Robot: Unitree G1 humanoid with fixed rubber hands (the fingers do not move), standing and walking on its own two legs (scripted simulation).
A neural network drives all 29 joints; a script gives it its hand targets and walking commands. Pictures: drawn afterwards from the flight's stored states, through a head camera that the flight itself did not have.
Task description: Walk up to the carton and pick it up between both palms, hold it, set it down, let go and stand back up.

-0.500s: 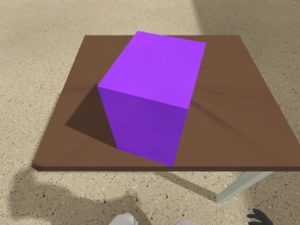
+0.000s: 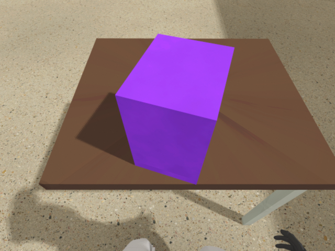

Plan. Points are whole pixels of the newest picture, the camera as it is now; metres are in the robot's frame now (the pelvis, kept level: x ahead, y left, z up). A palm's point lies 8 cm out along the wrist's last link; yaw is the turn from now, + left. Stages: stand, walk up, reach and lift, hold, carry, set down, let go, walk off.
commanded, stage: walk up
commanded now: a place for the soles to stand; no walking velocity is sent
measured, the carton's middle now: (178, 114) +0.42 +0.00 +0.08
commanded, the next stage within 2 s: reach and lift in 0.06 s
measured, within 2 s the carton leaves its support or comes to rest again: neither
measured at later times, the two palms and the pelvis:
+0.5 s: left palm out of the picture +0.13 +0.26 -0.10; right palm out of the picture +0.11 -0.28 -0.09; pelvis -0.02 +0.00 -0.01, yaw -1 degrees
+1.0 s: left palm (68, 237) +0.16 +0.25 -0.05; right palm out of the picture +0.08 -0.21 -0.02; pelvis -0.06 +0.02 +0.00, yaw -3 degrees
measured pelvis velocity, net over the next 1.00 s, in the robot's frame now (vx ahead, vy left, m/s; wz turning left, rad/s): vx -0.06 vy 0.02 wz -0.06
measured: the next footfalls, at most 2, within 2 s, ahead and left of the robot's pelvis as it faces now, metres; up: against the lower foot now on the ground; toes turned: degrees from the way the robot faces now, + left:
none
